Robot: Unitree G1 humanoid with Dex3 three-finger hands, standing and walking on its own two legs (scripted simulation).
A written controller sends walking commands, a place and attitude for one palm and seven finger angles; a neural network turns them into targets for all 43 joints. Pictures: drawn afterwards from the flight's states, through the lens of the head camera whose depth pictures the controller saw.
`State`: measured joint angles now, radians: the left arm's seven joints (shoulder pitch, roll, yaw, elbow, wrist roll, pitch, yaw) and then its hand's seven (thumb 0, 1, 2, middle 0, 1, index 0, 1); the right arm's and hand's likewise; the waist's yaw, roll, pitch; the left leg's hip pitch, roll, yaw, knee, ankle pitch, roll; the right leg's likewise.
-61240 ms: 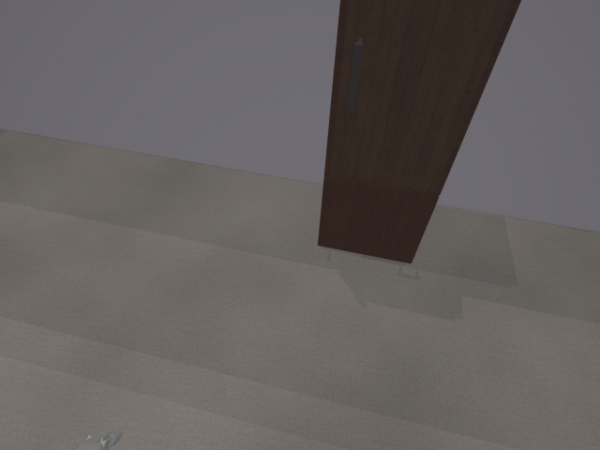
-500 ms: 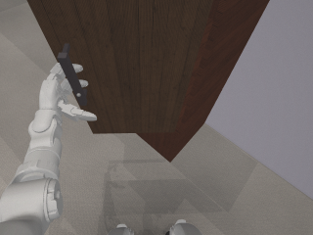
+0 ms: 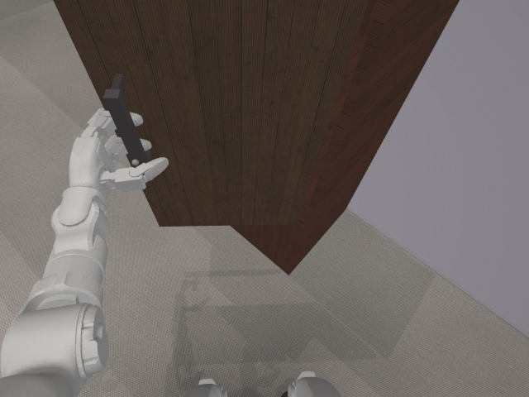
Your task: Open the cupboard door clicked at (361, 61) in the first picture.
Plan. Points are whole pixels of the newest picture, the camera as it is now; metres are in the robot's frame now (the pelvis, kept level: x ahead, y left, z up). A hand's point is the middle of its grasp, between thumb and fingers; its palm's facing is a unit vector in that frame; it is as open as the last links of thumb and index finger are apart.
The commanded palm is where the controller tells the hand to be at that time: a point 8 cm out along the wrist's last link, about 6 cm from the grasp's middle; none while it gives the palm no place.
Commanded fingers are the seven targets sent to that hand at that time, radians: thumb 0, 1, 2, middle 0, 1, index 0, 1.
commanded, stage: close the thumb around the handle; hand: left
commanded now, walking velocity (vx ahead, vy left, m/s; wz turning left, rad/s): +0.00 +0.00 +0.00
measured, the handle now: (133, 131) +0.51 +0.20 +0.08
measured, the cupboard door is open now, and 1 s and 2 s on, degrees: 44 72 88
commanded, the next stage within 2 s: pull the door open along its arc in 0.30 s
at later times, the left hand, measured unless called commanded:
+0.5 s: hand (146, 157) +0.46 +0.17 +0.07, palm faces +0.02 -1.00 +0.00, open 5.4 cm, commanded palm +0.42 +0.22 +0.08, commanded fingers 0.00 0.90 0.90 -0.40 -1.35 -0.40 -1.35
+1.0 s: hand (172, 245) +0.31 +0.12 +0.08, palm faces +0.11 -0.99 +0.10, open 6.0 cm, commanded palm +0.25 +0.20 +0.08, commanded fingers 0.00 0.90 0.90 -0.40 -1.35 -0.40 -1.35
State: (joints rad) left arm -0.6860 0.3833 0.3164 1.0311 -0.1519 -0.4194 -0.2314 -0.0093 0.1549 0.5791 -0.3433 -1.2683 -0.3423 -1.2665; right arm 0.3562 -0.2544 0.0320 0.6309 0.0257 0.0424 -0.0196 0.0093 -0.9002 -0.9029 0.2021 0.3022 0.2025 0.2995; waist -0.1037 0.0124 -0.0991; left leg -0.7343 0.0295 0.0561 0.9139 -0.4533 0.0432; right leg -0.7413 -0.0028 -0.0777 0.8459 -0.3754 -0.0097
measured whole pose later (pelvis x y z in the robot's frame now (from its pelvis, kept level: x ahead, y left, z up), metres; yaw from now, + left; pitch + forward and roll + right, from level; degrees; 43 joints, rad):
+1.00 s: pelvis +0.02 -0.01 +0.02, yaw -1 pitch +10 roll -1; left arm 0.16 0.06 0.02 0.09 -0.18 -0.28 0.05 0.02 0.72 0.73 -0.33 -1.32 -0.36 -1.30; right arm 0.25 -0.21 0.01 0.51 0.03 -0.01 0.03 0.01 -0.90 -0.90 0.20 0.30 0.20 0.30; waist -0.02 0.03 -0.12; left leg -0.52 0.03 0.09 0.79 -0.44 0.03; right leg -0.56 0.01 -0.04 0.76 -0.38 -0.02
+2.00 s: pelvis -0.01 -0.05 +0.01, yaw +3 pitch +6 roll +0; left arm 0.29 -0.06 -0.26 -0.05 0.06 -0.22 0.51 0.00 -0.11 0.46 -0.31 -1.23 -0.32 -1.23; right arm 0.20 -0.19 0.02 0.52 -0.05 -0.04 0.00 0.02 -0.90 -0.90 0.20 0.30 0.20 0.30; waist 0.00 0.04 -0.10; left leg -0.53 0.01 -0.02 0.86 -0.43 -0.02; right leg -0.55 0.00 -0.13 0.85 -0.41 -0.07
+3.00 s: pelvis +0.00 -0.01 +0.00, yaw +1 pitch +7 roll -1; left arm 0.44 0.06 -0.31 -0.25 0.02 -0.21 0.11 -0.02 -0.50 0.30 -0.16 -0.33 -0.18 -0.32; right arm 0.27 -0.20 0.05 0.40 0.00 -0.06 0.02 0.02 -0.90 -0.90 0.20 0.30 0.20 0.30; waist 0.01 0.03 -0.09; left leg -0.58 0.00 0.04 0.94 -0.48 0.04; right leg -0.60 -0.02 -0.07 0.91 -0.43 -0.01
